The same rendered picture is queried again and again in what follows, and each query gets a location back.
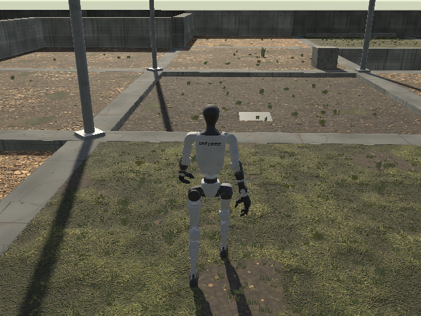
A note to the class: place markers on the robot right forearm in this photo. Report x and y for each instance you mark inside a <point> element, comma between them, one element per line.
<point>239,175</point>

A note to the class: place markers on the robot right shin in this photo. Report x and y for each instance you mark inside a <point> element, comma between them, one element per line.
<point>224,230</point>

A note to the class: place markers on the right robot thigh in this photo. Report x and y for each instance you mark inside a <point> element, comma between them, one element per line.
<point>225,192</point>

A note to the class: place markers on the robot left upper arm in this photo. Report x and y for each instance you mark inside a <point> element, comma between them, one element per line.
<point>187,147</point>

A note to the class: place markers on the right robot hand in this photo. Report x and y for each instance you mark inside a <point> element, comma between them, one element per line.
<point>247,203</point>

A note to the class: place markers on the robot left forearm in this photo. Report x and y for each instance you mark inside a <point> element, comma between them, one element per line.
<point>182,168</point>

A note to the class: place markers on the robot right upper arm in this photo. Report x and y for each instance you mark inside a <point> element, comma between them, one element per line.
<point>234,151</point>

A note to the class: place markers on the left robot hand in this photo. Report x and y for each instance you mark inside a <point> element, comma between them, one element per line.
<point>184,180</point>

